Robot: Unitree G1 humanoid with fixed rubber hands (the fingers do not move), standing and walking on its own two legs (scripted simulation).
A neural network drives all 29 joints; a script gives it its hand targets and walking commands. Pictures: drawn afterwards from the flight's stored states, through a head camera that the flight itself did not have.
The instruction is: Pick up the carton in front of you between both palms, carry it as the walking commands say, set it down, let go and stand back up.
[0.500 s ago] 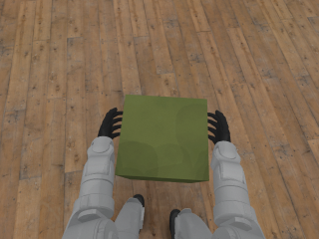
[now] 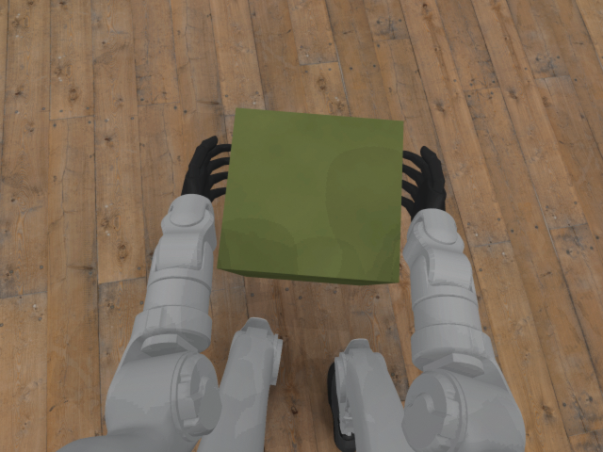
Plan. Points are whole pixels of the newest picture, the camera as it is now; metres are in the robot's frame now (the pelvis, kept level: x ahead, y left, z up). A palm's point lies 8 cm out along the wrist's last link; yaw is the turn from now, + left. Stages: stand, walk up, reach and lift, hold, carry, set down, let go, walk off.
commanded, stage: set down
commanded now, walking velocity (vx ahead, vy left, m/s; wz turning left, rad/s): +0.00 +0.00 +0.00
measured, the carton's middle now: (310, 213) +0.44 +0.04 -0.15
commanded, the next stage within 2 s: none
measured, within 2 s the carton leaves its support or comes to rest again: rests again in 1.50 s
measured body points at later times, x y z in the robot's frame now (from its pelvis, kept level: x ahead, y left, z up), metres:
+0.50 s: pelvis -0.02 +0.00 -0.12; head +0.28 +0.04 +0.21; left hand +0.47 +0.21 -0.25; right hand +0.48 -0.10 -0.24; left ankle +0.10 +0.11 -0.56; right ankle +0.05 -0.13 -0.56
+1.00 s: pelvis -0.03 +0.00 -0.21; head +0.32 +0.03 +0.07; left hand +0.49 +0.21 -0.37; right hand +0.50 -0.09 -0.37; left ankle +0.10 +0.11 -0.56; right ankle +0.05 -0.13 -0.56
